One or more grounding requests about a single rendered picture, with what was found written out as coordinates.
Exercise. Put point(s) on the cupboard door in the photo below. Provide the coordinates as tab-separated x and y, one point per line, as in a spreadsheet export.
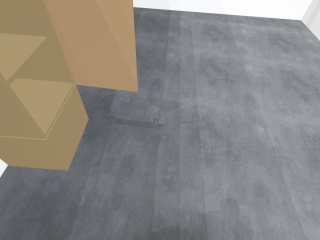
97	38

